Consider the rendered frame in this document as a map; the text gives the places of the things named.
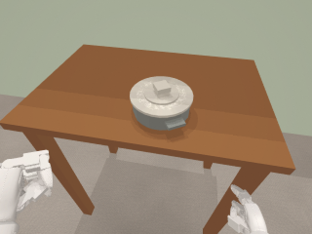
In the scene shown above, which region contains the table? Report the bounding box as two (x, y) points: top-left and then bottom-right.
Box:
(0, 44), (295, 234)

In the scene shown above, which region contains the robot left forearm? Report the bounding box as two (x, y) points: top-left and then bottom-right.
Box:
(0, 221), (20, 234)

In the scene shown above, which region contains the lid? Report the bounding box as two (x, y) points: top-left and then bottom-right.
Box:
(130, 76), (194, 118)

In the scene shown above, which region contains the left robot hand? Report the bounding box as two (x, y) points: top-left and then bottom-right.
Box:
(0, 149), (54, 222)

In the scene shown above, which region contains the pot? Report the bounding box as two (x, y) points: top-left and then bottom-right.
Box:
(133, 107), (190, 131)

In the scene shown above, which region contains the knob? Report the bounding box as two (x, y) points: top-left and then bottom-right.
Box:
(152, 80), (172, 95)

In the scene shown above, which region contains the right robot hand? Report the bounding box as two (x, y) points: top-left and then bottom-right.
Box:
(227, 184), (268, 234)

